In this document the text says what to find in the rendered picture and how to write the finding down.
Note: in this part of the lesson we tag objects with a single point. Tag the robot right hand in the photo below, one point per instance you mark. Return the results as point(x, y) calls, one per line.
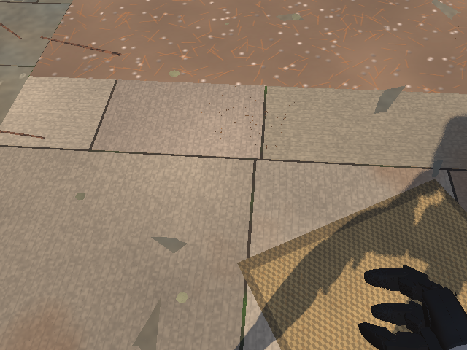
point(440, 323)

